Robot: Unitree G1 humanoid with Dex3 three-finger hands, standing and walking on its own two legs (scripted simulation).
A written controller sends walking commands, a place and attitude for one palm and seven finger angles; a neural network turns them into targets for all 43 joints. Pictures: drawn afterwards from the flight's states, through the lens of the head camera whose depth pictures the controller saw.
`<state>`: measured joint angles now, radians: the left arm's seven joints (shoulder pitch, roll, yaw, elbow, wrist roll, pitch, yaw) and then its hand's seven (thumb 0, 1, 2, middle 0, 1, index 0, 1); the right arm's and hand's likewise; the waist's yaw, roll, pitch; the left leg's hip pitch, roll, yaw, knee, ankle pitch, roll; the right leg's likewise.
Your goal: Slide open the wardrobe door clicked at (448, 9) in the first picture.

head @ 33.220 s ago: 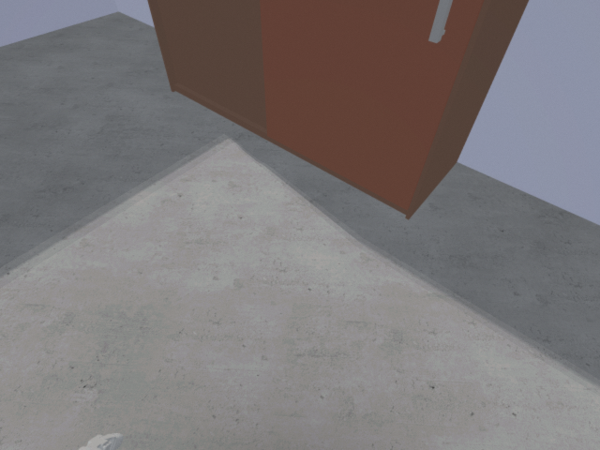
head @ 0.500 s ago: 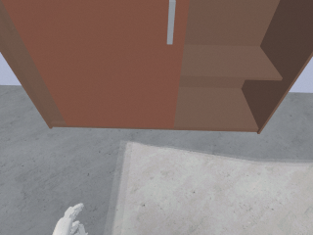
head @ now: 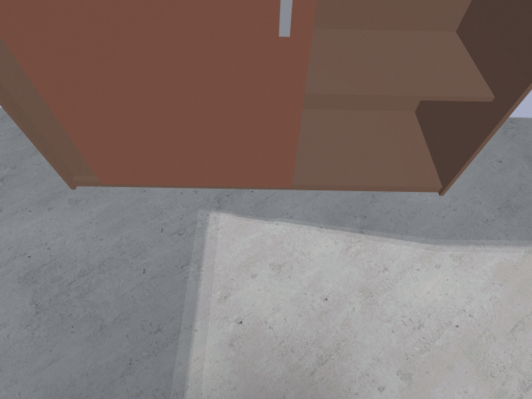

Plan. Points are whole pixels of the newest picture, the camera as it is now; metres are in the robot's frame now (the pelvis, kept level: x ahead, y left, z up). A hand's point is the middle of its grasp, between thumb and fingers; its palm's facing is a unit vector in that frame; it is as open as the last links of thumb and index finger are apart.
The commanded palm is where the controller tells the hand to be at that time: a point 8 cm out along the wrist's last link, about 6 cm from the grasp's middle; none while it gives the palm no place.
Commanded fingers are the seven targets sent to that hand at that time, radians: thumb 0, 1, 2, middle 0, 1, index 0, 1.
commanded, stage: let the arm hang, fingers relaxed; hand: right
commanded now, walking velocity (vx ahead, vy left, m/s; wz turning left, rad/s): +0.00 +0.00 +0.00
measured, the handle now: out of the picture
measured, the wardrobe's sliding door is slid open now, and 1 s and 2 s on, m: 0.70 0.70 0.70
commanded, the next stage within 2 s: look to check the result in 0.62 s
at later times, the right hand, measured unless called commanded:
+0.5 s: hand out of the picture +0.10 -0.19 -0.17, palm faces -0.07 +0.98 -0.21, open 7.3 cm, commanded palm none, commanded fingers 0.00 -0.90 -0.90 0.20 0.30 0.20 0.30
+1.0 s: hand out of the picture +0.05 -0.21 -0.17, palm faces -0.07 +0.97 -0.23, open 7.3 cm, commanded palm none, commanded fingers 0.00 -0.90 -0.90 0.20 0.30 0.20 0.30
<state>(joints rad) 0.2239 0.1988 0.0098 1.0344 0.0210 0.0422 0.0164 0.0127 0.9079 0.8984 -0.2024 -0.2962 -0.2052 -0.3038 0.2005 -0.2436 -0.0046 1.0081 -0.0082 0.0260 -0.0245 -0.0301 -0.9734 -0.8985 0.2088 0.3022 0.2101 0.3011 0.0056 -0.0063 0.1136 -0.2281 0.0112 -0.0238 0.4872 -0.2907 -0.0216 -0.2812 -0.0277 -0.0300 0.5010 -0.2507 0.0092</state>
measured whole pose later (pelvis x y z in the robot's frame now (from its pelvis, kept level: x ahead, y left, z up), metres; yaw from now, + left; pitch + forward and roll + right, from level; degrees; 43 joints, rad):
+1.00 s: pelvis +0.02 -0.02 +0.01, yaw +3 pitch +0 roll +0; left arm 0.19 0.18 0.02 1.15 0.01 0.02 0.02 0.01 0.91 0.90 -0.20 -0.30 -0.20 -0.30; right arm 0.21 -0.20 0.01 1.13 -0.01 0.00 -0.04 0.00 -0.91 -0.90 0.20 0.30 0.20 0.30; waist 0.01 0.01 0.06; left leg -0.13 0.03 -0.08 0.39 -0.27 -0.05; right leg -0.16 -0.01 -0.09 0.40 -0.25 -0.01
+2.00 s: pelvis +0.00 -0.02 +0.01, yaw +2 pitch -1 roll +0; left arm 0.15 0.23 0.02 1.15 0.01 0.01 0.01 0.01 0.91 0.90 -0.20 -0.30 -0.21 -0.30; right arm 0.16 -0.24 0.01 1.13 -0.01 0.00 -0.02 0.00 -0.91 -0.90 0.20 0.30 0.21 0.30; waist 0.01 0.01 0.06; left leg -0.13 0.04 -0.07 0.36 -0.23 -0.05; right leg -0.16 0.00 -0.08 0.37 -0.20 -0.02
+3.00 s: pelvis +0.01 -0.01 +0.01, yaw +2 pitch -1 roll +0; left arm 0.09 0.32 0.02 1.14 0.01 0.00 0.00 0.01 0.91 0.90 -0.21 -0.30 -0.21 -0.30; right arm 0.10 -0.33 0.01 1.12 -0.01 -0.01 -0.01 0.00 -0.91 -0.90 0.21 0.30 0.21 0.30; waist 0.01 0.02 0.07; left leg -0.09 0.03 -0.05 0.30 -0.20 -0.04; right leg -0.13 -0.01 -0.07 0.32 -0.18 -0.01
